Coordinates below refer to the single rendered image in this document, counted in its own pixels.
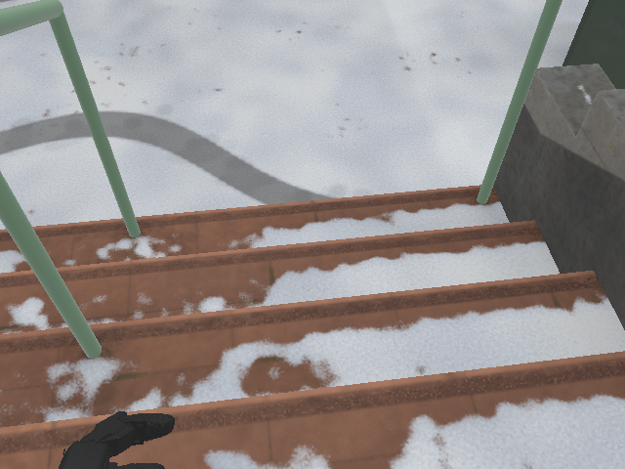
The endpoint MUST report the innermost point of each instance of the left robot hand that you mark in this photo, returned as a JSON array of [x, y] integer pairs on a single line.
[[114, 435]]

